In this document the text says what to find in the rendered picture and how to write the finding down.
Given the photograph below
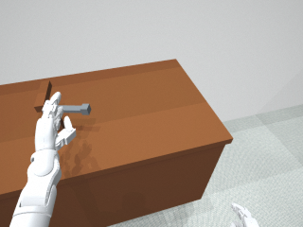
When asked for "tap lever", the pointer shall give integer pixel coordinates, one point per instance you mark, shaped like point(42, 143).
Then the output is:
point(83, 109)

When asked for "left robot hand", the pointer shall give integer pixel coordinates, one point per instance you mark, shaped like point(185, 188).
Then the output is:
point(47, 126)

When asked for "right robot hand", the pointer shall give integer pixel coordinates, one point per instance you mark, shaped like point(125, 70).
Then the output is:
point(244, 215)

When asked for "left robot forearm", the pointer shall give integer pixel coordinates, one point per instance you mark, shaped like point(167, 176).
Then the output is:
point(36, 202)

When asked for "counter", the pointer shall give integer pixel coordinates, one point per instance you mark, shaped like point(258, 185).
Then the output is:
point(151, 142)

